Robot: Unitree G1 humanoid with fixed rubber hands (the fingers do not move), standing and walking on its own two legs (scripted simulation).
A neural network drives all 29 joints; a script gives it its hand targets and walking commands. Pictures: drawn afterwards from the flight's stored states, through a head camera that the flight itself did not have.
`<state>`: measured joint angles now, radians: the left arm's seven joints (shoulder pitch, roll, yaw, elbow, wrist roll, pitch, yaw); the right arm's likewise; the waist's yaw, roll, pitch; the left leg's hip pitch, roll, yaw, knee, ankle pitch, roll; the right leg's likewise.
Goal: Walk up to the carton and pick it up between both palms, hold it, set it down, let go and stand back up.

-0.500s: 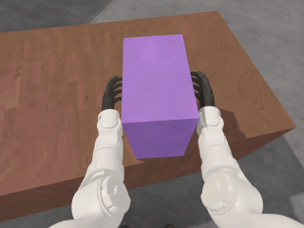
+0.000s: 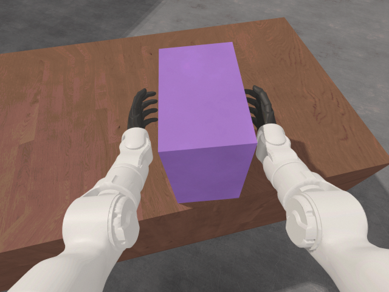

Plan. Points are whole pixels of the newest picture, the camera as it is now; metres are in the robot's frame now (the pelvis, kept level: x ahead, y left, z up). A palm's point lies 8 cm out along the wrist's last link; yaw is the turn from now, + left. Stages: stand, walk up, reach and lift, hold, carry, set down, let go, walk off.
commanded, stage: set down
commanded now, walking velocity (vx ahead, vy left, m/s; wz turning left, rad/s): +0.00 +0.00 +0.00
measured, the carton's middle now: (202, 130) +0.48 +0.02 -0.02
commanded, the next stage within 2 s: none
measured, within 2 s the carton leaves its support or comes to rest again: rests again in 0.06 s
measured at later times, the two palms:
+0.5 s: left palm (121, 111) +0.44 +0.18 +0.10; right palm (285, 96) +0.46 -0.13 +0.12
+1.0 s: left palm (113, 81) +0.45 +0.18 +0.17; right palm (296, 68) +0.46 -0.13 +0.19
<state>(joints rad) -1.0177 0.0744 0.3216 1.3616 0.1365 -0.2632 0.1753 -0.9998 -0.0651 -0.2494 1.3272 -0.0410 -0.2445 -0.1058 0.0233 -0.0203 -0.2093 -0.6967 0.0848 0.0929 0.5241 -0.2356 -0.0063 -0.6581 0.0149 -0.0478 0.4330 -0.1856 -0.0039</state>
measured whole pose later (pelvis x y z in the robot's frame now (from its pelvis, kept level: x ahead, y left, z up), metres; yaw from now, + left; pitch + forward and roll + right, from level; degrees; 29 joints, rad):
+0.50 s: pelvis -0.02 +0.00 -0.01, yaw +1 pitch +23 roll -2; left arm -1.18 0.18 0.00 1.47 -0.19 -0.20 0.15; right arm -1.20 -0.22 -0.02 1.45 0.28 -0.14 -0.04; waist 0.01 -0.03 -0.27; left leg -0.76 0.07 0.05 0.57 -0.22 -0.01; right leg -0.72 0.01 -0.06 0.50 -0.19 -0.01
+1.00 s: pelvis -0.02 -0.02 +0.01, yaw +2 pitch +16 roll -1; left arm -1.23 0.23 0.04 1.35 -0.16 0.03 0.15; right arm -1.27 -0.20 -0.02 1.35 0.28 0.10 -0.13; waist 0.00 -0.04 -0.19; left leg -0.52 0.07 0.04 0.39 -0.15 -0.03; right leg -0.49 0.02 -0.06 0.34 -0.13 -0.02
